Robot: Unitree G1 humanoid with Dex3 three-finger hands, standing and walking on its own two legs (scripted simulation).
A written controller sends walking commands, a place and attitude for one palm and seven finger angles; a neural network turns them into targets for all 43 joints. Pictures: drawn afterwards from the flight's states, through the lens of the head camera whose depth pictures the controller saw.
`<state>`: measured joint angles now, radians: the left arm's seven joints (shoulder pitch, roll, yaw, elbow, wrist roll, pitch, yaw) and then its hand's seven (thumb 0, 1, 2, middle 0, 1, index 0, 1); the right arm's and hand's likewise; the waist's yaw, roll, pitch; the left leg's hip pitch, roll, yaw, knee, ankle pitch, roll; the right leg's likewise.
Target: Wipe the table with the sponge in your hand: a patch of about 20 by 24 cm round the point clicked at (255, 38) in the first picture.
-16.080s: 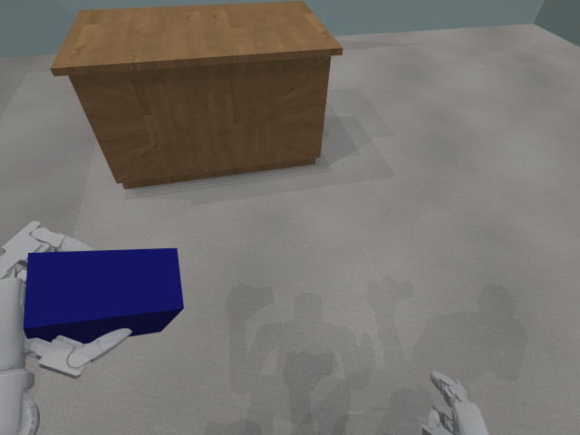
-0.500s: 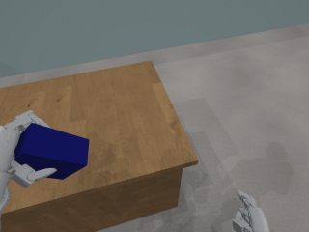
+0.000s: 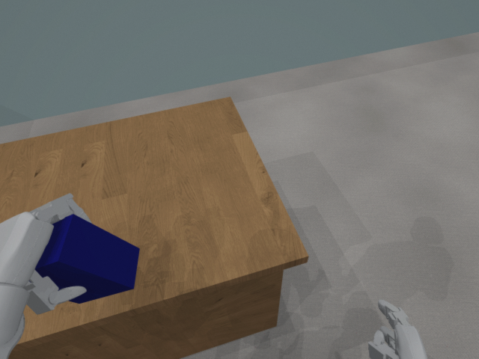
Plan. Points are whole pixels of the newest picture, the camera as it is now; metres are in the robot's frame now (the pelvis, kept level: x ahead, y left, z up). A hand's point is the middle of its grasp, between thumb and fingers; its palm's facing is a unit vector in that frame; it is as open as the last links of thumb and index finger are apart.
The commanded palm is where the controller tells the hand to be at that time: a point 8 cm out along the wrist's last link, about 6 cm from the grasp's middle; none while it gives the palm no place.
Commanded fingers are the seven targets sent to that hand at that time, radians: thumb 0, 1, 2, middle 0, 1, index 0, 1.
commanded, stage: turn the palm down, sponge in hand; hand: left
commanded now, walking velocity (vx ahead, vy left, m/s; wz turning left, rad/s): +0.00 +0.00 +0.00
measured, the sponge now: (88, 267) +0.22 +0.26 +0.08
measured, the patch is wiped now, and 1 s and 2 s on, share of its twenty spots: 0.00 0.00 0.00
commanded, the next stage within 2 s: move the sponge above the wiping area in 1.12 s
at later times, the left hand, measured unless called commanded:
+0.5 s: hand (43, 253) +0.22 +0.31 +0.12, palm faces +0.07 -0.17 -0.98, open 10.6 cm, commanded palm +0.19 +0.31 +0.17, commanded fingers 0.00 0.10 1.30 -1.20 -1.60 -1.20 -1.60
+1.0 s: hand (53, 257) +0.21 +0.30 +0.11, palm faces +0.00 -0.08 -1.00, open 10.6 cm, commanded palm +0.19 +0.29 +0.17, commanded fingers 0.00 0.10 1.30 -1.20 -1.60 -1.20 -1.60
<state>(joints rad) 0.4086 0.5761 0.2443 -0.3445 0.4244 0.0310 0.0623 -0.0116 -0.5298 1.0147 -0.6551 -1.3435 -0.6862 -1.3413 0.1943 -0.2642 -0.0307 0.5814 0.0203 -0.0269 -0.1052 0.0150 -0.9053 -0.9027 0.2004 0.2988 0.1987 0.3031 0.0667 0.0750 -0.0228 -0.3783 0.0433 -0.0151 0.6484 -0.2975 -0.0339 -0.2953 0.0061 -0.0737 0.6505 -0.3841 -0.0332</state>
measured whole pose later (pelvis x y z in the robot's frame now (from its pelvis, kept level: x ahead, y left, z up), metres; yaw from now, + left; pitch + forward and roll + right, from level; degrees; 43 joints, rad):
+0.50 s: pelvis +0.00 +0.03 +0.02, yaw +0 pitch -1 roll +0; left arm 0.26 0.54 0.05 -0.27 0.75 0.26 0.04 -0.01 -0.53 1.02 -0.65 -1.34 -0.69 -1.34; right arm 0.07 -0.24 0.03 0.62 0.03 0.03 -0.08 0.01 -0.90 -0.90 0.20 0.30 0.20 0.30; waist 0.10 0.10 0.00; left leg -0.25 0.01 0.01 0.49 -0.22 0.00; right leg -0.16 -0.02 -0.06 0.47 -0.29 0.00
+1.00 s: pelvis -0.01 +0.01 +0.02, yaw +0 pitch -3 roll +0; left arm 0.20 0.51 -0.02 -0.19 0.88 0.29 0.00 -0.01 -0.53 1.02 -0.65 -1.34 -0.69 -1.34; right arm 0.02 -0.26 0.02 0.66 0.03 0.03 -0.06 0.01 -0.90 -0.90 0.20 0.30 0.20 0.30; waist 0.12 0.12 0.02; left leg -0.18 0.02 0.00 0.42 -0.19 -0.01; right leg -0.11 -0.01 -0.06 0.42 -0.26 -0.02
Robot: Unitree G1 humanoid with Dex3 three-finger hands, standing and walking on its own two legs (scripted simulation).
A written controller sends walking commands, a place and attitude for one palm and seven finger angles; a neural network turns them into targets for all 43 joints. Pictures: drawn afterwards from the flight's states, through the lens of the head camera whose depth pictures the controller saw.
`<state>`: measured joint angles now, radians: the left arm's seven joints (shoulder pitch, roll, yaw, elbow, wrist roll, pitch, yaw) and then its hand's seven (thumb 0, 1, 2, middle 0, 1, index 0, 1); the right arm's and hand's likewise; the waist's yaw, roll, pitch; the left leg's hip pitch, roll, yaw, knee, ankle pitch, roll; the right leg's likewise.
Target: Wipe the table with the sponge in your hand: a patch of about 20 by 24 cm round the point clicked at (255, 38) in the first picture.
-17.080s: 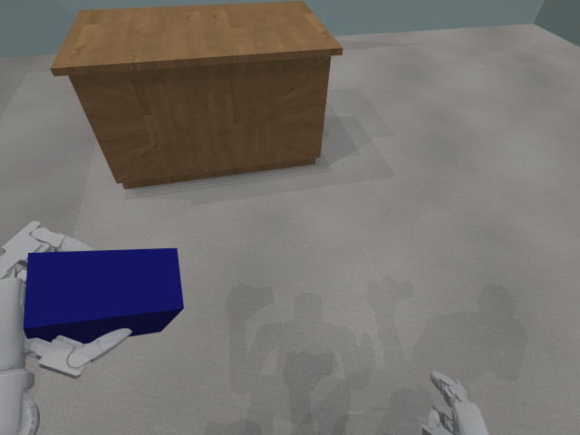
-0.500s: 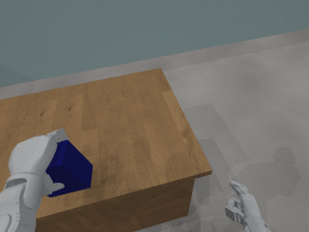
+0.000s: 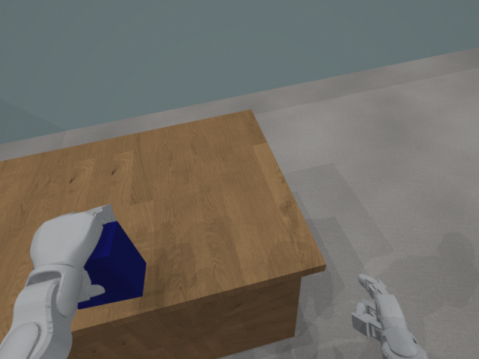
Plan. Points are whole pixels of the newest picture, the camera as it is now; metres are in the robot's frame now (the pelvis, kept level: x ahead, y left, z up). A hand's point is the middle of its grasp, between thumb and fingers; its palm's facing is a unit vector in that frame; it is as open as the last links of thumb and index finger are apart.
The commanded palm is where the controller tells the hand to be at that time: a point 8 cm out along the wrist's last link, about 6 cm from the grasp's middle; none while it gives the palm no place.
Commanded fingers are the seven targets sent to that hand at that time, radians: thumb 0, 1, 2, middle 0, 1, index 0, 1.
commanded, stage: turn the palm down, sponge in hand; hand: left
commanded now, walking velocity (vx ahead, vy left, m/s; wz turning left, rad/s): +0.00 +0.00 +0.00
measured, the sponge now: (103, 273) +0.21 +0.28 +0.04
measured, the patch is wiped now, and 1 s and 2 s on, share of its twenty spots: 0.00 0.00 0.00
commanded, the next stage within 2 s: move the sponge above the wiping area in 0.12 s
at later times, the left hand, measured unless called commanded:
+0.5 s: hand (94, 257) +0.22 +0.28 +0.08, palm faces -0.01 -0.08 -1.00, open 10.6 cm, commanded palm +0.20 +0.28 +0.14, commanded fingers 0.00 0.10 1.30 -1.20 -1.60 -1.20 -1.60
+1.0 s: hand (104, 251) +0.24 +0.28 +0.07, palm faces +0.00 -0.09 -1.00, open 10.5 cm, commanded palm +0.21 +0.28 +0.13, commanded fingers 0.00 0.10 1.30 -1.20 -1.60 -1.20 -1.60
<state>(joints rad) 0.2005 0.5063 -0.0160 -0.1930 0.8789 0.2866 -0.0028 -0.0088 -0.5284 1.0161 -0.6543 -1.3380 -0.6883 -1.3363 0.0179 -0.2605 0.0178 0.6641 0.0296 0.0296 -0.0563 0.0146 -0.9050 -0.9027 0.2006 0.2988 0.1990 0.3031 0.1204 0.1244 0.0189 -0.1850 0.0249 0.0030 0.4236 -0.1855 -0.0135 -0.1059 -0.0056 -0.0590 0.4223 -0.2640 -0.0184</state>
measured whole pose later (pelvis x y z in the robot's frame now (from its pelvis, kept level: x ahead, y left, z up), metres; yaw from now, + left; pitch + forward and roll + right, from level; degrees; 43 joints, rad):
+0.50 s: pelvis +0.00 +0.00 +0.00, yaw -1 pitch -3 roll +0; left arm 0.19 0.49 -0.02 -0.14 0.89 0.28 0.02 -0.01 -0.53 1.02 -0.65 -1.34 -0.69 -1.33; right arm 0.03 -0.26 0.00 0.68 0.03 0.01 -0.06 0.01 -0.91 -0.90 0.20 0.30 0.20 0.30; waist 0.11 0.12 0.02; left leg -0.18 0.03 0.01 0.42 -0.18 -0.02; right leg -0.11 0.00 -0.05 0.43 -0.26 -0.02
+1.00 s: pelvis +0.00 +0.01 +0.00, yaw -1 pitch -2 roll +0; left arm 0.12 0.44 -0.08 -0.05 0.93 0.31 0.07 -0.01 -0.53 1.02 -0.65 -1.33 -0.69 -1.33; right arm 0.03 -0.25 0.01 0.69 0.04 0.03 -0.05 0.01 -0.90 -0.90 0.20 0.30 0.20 0.30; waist 0.11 0.11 0.00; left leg -0.20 0.02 0.02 0.42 -0.18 0.00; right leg -0.13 -0.01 -0.04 0.43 -0.26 -0.01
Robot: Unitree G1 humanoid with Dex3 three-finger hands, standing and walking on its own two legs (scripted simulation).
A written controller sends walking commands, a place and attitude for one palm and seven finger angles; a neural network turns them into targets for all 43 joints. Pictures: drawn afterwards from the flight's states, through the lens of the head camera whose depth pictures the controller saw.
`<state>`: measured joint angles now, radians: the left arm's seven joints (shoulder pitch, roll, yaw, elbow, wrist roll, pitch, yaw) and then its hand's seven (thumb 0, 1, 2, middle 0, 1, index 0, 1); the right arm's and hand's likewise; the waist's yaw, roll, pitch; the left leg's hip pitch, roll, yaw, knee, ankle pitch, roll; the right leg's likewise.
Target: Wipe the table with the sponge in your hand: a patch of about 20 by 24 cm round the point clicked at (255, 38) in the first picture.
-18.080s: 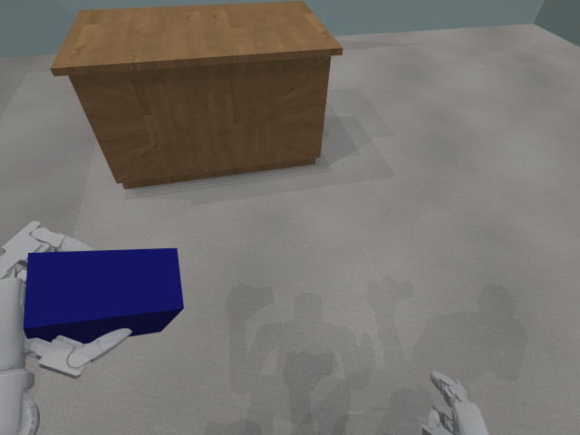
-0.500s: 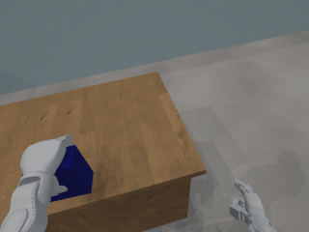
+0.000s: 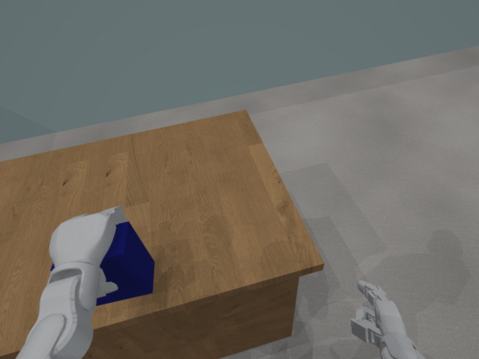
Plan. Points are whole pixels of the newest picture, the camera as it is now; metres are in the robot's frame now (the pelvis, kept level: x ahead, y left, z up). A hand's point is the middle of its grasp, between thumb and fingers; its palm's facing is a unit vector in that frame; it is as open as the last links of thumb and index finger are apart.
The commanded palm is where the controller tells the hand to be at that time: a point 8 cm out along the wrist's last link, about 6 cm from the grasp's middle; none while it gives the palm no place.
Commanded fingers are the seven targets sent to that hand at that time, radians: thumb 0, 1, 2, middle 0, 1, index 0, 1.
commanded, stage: move the sponge above the wiping area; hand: left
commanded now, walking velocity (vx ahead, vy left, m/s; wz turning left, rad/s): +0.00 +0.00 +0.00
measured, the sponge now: (115, 272) +0.23 +0.27 +0.02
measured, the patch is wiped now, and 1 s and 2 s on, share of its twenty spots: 0.00 0.00 0.00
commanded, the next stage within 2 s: lower the sponge onto the table in 1.52 s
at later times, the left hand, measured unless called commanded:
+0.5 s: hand (107, 257) +0.24 +0.28 +0.05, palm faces -0.03 -0.08 -1.00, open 10.5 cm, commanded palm +0.22 +0.28 +0.11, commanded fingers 0.00 0.10 1.30 -1.20 -1.60 -1.20 -1.60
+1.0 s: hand (108, 258) +0.25 +0.29 +0.03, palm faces -0.06 -0.08 -1.00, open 10.5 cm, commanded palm +0.23 +0.29 +0.09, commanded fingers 0.00 0.10 1.30 -1.20 -1.60 -1.20 -1.60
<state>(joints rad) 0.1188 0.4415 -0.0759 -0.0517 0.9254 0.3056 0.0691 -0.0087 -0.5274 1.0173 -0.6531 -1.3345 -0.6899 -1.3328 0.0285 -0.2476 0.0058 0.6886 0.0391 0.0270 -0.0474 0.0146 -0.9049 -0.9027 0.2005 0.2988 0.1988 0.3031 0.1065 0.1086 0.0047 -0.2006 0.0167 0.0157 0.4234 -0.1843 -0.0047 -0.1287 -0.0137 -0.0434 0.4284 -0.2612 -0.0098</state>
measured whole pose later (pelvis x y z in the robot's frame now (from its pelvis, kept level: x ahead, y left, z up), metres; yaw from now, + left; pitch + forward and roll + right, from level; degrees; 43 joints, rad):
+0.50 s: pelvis +0.01 -0.01 +0.00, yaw +0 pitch -1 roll +0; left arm 0.11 0.44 -0.06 0.03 0.93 0.26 0.09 -0.01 -0.53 1.02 -0.65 -1.33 -0.69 -1.33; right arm 0.04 -0.26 -0.01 0.69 0.04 0.03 -0.05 0.01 -0.91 -0.90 0.20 0.30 0.20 0.30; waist 0.10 0.10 0.00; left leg -0.22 0.03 0.01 0.45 -0.20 -0.01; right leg -0.15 0.00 -0.04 0.45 -0.28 -0.02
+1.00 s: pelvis +0.00 +0.00 +0.00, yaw +0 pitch +0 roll +0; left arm 0.05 0.43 -0.06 0.16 0.95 0.24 0.13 -0.01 -0.53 1.02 -0.65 -1.33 -0.69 -1.33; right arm 0.06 -0.26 -0.02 0.71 0.05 0.03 -0.06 0.01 -0.91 -0.90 0.20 0.30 0.20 0.30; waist 0.09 0.09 -0.01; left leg -0.26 0.02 0.01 0.47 -0.21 -0.01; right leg -0.18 -0.01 -0.05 0.47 -0.28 -0.02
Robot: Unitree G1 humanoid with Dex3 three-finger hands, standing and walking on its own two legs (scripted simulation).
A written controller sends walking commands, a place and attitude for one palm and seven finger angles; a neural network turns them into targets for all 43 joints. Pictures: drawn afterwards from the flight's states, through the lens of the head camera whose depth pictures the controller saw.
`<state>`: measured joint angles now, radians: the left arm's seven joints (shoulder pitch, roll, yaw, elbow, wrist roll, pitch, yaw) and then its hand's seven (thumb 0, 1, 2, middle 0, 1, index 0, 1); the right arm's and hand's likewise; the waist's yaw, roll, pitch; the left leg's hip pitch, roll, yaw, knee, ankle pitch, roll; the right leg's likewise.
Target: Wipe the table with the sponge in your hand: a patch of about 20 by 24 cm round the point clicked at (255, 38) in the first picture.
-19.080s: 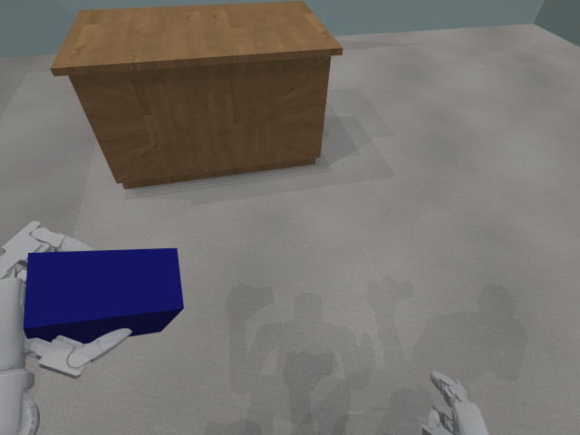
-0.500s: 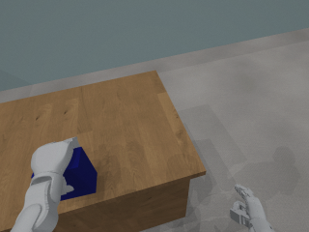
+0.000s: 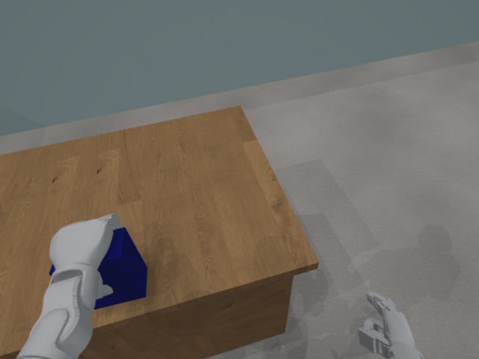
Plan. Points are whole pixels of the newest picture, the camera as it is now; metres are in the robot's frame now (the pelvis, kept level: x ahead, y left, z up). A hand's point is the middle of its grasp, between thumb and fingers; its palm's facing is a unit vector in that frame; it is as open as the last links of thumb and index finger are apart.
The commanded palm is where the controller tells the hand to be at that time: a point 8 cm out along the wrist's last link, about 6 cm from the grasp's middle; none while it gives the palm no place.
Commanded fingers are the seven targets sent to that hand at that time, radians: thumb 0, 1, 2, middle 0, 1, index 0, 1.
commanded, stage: move the sponge above the wiping area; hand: left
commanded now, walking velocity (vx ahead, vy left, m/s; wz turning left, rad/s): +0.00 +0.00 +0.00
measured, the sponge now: (109, 277) +0.24 +0.29 -0.02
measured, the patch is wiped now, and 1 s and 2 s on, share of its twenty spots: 0.00 0.00 0.00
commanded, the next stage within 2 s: lower the sponge onto the table in 0.52 s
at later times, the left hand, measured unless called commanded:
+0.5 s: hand (104, 256) +0.25 +0.28 +0.04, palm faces -0.06 -0.08 -0.99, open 10.5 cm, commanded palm +0.23 +0.28 +0.10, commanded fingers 0.00 0.10 1.30 -1.20 -1.60 -1.20 -1.60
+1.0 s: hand (100, 262) +0.24 +0.28 +0.04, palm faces -0.06 -0.08 -1.00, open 10.5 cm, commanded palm +0.22 +0.28 +0.10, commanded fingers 0.00 0.10 1.30 -1.20 -1.60 -1.20 -1.60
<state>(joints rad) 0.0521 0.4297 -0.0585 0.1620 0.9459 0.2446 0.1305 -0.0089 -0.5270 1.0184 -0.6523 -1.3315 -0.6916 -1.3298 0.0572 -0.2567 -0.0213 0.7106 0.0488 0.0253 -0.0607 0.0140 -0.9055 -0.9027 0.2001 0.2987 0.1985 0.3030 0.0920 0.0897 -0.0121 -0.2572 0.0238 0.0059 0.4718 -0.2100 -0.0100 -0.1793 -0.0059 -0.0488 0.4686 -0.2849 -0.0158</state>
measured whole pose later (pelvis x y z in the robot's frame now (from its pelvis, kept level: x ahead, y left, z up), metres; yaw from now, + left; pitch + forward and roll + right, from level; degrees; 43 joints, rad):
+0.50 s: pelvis +0.01 +0.00 +0.00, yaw +0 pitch +0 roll +0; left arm 0.07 0.41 -0.08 0.12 0.95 0.28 0.13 -0.01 -0.53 1.02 -0.65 -1.33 -0.69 -1.33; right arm 0.05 -0.25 -0.02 0.70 0.05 0.04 -0.05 0.01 -0.91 -0.90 0.20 0.30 0.20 0.30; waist 0.09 0.09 -0.02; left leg -0.24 0.02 0.01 0.47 -0.22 -0.01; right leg -0.17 -0.01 -0.05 0.46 -0.29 -0.01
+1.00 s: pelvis +0.00 +0.00 +0.00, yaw +0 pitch -1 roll +0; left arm 0.07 0.42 -0.08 0.12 0.95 0.26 0.12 -0.01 -0.53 1.02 -0.65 -1.33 -0.69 -1.33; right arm 0.04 -0.26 -0.02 0.70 0.05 0.03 -0.06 0.01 -0.91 -0.90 0.20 0.30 0.20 0.30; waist 0.10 0.10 -0.01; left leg -0.24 0.03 0.00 0.47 -0.21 -0.01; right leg -0.16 0.00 -0.05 0.46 -0.28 -0.02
